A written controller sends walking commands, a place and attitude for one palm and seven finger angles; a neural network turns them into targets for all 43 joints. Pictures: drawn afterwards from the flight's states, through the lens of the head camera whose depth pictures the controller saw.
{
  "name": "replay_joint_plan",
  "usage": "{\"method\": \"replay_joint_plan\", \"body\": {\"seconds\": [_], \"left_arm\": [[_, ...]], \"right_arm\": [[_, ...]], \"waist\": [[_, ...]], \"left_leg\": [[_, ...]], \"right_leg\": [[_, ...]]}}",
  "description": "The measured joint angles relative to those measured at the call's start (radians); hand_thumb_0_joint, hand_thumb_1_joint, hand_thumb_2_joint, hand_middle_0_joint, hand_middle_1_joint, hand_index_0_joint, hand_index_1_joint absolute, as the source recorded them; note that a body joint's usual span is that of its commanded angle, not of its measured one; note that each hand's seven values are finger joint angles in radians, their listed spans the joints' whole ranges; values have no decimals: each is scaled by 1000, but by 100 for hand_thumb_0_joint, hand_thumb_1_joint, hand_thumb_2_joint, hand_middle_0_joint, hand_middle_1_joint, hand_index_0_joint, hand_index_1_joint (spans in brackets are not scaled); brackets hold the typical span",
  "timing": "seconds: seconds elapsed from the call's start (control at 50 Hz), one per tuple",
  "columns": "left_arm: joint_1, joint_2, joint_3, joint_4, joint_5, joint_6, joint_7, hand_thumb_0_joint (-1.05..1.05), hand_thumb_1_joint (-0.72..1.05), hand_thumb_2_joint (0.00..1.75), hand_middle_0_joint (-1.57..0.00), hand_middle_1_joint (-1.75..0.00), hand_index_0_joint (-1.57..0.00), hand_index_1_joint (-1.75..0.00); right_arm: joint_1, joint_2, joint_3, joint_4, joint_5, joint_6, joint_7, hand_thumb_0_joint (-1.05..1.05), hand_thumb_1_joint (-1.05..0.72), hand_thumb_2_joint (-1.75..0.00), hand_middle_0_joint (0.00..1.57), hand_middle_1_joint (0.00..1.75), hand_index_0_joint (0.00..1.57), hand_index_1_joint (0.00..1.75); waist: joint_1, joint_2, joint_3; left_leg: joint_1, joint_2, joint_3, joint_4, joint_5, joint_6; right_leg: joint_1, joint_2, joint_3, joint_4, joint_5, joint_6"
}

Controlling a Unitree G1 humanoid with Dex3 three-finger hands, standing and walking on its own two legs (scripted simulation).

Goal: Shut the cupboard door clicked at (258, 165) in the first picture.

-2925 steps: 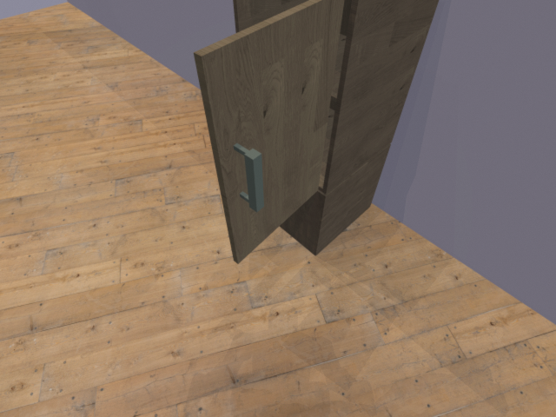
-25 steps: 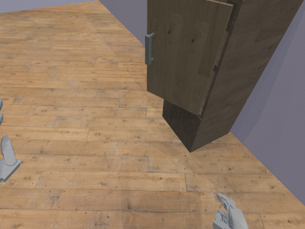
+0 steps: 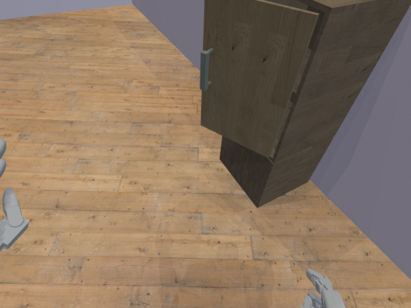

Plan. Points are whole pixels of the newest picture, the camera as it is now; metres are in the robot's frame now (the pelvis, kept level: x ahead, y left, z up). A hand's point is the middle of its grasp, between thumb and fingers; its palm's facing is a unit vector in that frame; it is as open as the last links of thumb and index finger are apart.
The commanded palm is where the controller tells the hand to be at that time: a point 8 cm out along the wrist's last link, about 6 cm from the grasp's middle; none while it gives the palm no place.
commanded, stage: stop stepping back and stand still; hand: left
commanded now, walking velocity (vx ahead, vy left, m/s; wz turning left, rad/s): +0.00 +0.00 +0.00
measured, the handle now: (207, 69) +0.95 +0.04 -0.02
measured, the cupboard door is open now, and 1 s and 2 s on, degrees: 27 27 27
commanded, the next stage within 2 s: let the arm hang, fingers relaxed in 0.28 s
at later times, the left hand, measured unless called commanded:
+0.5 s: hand (58, 268) +0.19 +0.28 +0.00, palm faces +0.18 -0.88 -0.45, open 7.4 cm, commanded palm none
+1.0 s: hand out of the picture -0.09 +0.19 -0.17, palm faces +0.04 -0.98 -0.21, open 7.3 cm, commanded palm none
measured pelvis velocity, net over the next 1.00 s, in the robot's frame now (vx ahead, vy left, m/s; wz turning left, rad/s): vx -0.02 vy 0.01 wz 0.01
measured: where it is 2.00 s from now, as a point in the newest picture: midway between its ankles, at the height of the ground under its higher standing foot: outside the picture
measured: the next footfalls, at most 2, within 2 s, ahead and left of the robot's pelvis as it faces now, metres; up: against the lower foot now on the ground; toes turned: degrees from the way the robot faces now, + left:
none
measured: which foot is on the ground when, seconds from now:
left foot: down 0.00-1.00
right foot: down 0.00-1.00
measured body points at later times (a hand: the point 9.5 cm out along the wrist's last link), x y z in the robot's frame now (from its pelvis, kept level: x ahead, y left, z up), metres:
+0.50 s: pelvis -0.02 +0.02 -0.01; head -0.02 +0.00 +0.44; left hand +0.17 +0.32 +0.03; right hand +0.15 -0.23 -0.11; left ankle +0.03 +0.11 -0.74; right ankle -0.03 -0.11 -0.74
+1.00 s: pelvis -0.02 +0.01 +0.00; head +0.00 +0.01 +0.45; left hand -0.09 +0.24 -0.15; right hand -0.05 -0.21 -0.16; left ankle +0.03 +0.11 -0.74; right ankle -0.03 -0.11 -0.74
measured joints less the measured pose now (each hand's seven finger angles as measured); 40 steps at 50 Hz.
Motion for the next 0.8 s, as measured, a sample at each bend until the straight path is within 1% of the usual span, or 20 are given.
{"method": "replay_joint_plan", "body": {"seconds": [0.1, 0.2, 0.38, 0.4, 0.42, 0.46, 0.48, 0.54, 0.6, 0.64, 0.66, 0.68, 0.74, 0.8], "left_arm": [[-14, -17, -11, 16, 3, 3, 1, 2, 89, 90, -21, -30, -21, -31], [-26, -27, -16, 28, 5, 7, 1, 2, 89, 90, -21, -30, -21, -31], [-30, -29, -17, 34, 8, 9, 0, 2, 89, 90, -21, -30, -21, -31], [-55, -22, -38, 83, 22, -8, -15, 2, 89, 90, -21, -30, -21, -31], [-104, -18, -80, 172, 37, -1, -44, 1, 89, 90, -21, -30, -21, -31], [-207, -30, -177, 403, 56, 64, -100, 1, 89, 90, -20, -30, -20, -30], [-249, -44, -222, 529, 61, 101, -121, 1, 90, 90, -20, -30, -20, -30], [-321, -99, -330, 871, 71, 183, -158, 1, 90, 90, -20, -30, -20, -30], [-329, -169, -400, 1116, 74, 219, -170, 1, 90, 90, -20, -30, -20, -30], [-315, -214, -429, 1240, 75, 224, -173, 1, 91, 90, -20, -30, -20, -30], [-306, -234, -432, 1292, 72, 223, -170, 1, 91, 90, -20, -30, -20, -30], [-301, -240, -408, 1331, 67, 215, -152, 0, 95, 90, -20, -30, -20, -30], [-281, -221, -390, 1426, 72, 201, -152, -1, 99, 90, -21, -30, -21, -30], [-252, -212, -390, 1504, 72, 193, -158, -1, 98, 90, -21, -30, -21, -30]], "right_arm": [[3, 10, 9, 11, -3, -4, 2, 1, -90, -90, 20, 30, 20, 30], [1, 15, 15, 16, -5, -5, 3, 1, -90, -90, 20, 30, 20, 30], [-6, 10, 14, 12, -6, -9, 2, 1, -90, -90, 20, 30, 20, 30], [-9, -2, 9, 30, -5, -34, 21, 1, -90, -90, 20, 30, 20, 30], [-19, -24, 3, 57, -6, -50, 45, 1, -90, -90, 20, 30, 20, 30], [-48, -71, -3, 110, -15, -39, 77, 1, -90, -90, 20, 30, 20, 30], [-65, -90, -4, 131, -18, -24, 85, 1, -90, -90, 20, 30, 20, 30], [-100, -114, -4, 173, -28, 15, 92, 1, -90, -90, 20, 30, 20, 30], [-89, -99, -2, 202, -37, 40, 90, 1, -90, -90, 20, 30, 20, 30], [-64, -81, 1, 233, -41, 52, 89, 1, -90, -90, 20, 30, 20, 30], [-48, -71, 1, 254, -42, 57, 87, 1, -90, -90, 20, 30, 20, 30], [-29, -57, 1, 277, -43, 62, 85, 1, -90, -90, 20, 30, 20, 30], [22, -22, -2, 350, -44, 76, 78, 1, -90, -90, 20, 30, 20, 30], [62, 2, -8, 409, -42, 83, 71, 1, -90, -90, 20, 30, 20, 30]], "waist": [[7, 10, -1], [9, 15, -4], [10, 14, -5], [14, 21, -8], [22, 34, -11], [33, 64, -17], [32, 76, -16], [11, 83, 3], [-12, 49, 30], [-18, 19, 45], [-18, 4, 52], [-14, -9, 56], [4, -30, 67], [12, -26, 71]], "left_leg": [[0, -3, 0, -7, 11, 5], [0, -6, -2, -12, 18, 10], [1, -12, 0, -24, 26, 16], [-13, -14, -4, -13, 25, 17], [-29, -17, -8, 5, 21, 20], [-54, -26, -9, 36, 12, 28], [-61, -30, -7, 48, 8, 32], [-65, -38, 4, 62, 4, 38], [-51, -41, 11, 51, 11, 35], [-40, -39, 10, 39, 17, 31], [-35, -37, 7, 33, 20, 29], [-33, -34, 1, 27, 24, 26], [-23, -26, -13, 7, 35, 18], [-12, -21, -18, -11, 42, 15]], "right_leg": [[2, -2, -1, -11, 13, 4], [5, -5, -2, -19, 22, 7], [7, -9, -2, -33, 33, 13], [-5, -12, -6, -21, 30, 13], [-19, -17, -11, -1, 22, 15], [-48, -28, -12, 43, 4, 20], [-60, -33, -10, 64, -4, 22], [-79, -45, 1, 105, -19, 27], [-78, -48, 9, 116, -23, 24], [-68, -46, 7, 107, -20, 21], [-61, -43, 4, 98, -16, 19], [-55, -39, -2, 87, -11, 16], [-32, -27, -16, 47, 6, 7], [-11, -19, -21, 10, 23, 3]]}}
